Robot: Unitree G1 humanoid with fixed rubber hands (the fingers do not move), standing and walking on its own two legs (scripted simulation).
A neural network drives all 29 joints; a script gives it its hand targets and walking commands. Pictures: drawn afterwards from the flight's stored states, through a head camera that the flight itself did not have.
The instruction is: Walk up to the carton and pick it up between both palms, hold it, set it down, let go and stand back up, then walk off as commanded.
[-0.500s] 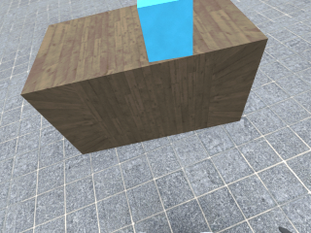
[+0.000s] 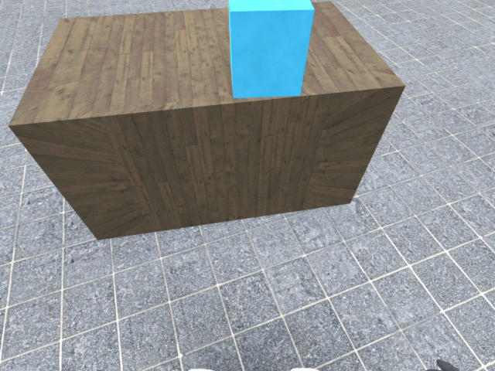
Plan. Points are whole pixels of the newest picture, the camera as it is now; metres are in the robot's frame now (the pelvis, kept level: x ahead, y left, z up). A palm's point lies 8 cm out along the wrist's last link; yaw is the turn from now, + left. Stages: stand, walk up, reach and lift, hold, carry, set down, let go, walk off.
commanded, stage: walk off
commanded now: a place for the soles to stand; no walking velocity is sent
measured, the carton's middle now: (265, 41) +0.98 +0.01 +0.03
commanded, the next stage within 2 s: stand in 0.74 s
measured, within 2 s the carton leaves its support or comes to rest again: neither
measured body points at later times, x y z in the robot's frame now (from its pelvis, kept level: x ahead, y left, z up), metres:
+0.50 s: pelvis -0.02 +0.01 +0.00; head -0.01 +0.01 +0.45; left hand +0.05 +0.32 -0.11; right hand +0.06 -0.31 -0.12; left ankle +0.00 +0.13 -0.72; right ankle +0.03 -0.12 -0.72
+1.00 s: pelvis -0.01 +0.01 +0.01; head +0.03 +0.01 +0.45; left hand +0.06 +0.31 -0.12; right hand +0.07 -0.31 -0.11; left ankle +0.00 +0.13 -0.72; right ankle +0.03 -0.13 -0.72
